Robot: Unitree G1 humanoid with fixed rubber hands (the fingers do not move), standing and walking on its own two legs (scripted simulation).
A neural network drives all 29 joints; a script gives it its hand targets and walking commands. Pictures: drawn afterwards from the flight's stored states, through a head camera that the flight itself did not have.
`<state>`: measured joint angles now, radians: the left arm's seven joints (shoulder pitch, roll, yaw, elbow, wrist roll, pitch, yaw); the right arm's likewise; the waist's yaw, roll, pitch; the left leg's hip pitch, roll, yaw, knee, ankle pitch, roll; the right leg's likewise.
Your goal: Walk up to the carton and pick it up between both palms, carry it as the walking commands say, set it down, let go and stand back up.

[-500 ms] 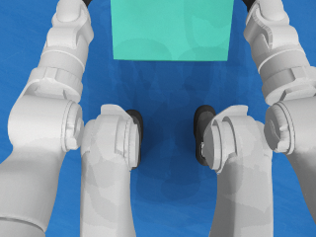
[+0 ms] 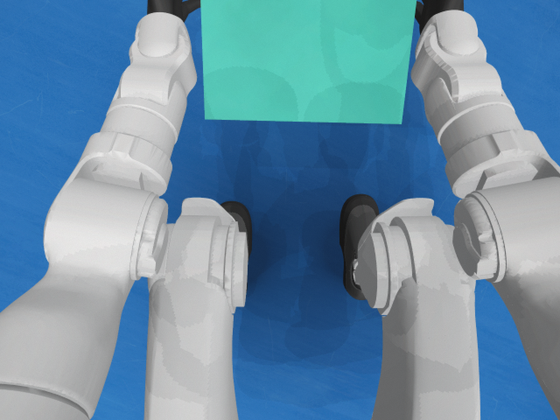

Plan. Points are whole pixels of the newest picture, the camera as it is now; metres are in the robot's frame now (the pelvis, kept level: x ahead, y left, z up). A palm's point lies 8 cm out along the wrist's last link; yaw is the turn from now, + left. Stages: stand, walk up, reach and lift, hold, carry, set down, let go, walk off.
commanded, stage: reach and lift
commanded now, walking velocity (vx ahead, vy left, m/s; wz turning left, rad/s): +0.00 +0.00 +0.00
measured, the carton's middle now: (299, 34) +0.51 +0.01 -0.25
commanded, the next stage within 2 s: none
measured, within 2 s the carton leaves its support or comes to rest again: leaves its support in 0.32 s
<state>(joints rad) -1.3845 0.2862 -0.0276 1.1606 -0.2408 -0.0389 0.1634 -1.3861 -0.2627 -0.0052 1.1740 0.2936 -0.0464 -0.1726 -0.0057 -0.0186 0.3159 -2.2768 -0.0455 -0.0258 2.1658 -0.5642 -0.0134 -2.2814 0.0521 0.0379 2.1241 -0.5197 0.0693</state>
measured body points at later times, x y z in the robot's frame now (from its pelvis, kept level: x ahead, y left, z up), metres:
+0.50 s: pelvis +0.00 +0.00 -0.02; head +0.35 +0.01 +0.27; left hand +0.52 +0.16 -0.20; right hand +0.54 -0.14 -0.18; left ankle +0.11 +0.12 -0.34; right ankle +0.13 -0.13 -0.34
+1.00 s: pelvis -0.02 +0.00 +0.01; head +0.35 +0.02 +0.26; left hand +0.54 +0.15 -0.15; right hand +0.55 -0.14 -0.14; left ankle +0.11 +0.12 -0.34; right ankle +0.13 -0.13 -0.34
